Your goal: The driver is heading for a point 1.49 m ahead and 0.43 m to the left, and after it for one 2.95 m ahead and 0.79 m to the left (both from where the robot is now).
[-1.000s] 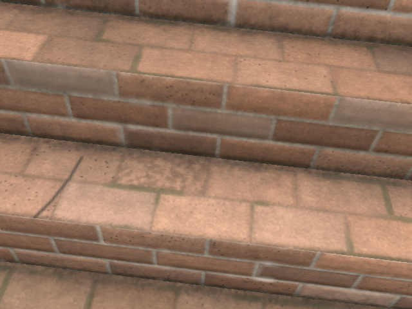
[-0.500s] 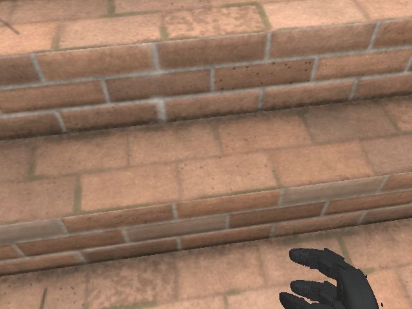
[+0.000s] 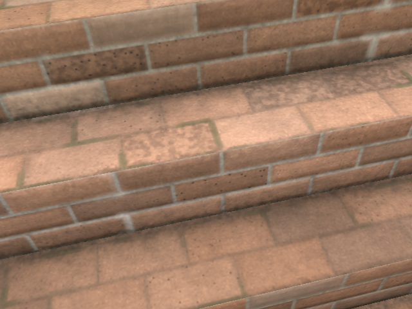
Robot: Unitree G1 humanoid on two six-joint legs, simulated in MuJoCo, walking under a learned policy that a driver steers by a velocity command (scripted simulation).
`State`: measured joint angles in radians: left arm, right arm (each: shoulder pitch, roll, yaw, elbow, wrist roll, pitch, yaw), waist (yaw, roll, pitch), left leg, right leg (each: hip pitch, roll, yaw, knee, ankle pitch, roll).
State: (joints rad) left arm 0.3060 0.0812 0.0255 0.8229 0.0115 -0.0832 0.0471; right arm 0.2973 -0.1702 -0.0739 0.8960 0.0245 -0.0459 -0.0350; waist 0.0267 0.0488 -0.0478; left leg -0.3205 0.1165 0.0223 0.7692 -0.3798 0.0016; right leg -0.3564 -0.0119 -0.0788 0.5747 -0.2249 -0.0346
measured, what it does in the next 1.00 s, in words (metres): stands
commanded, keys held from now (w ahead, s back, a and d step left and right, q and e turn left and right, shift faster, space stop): shift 1.00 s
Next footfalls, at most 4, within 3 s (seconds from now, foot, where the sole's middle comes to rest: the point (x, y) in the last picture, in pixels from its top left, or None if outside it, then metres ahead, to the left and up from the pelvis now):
1.70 right None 0.05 -0.11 -0.77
2.12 left None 0.25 0.08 -0.54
2.68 right None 0.36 -0.37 -0.55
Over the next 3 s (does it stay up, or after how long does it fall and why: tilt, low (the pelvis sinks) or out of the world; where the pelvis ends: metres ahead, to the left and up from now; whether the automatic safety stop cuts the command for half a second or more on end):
stays up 0.42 -0.22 0.26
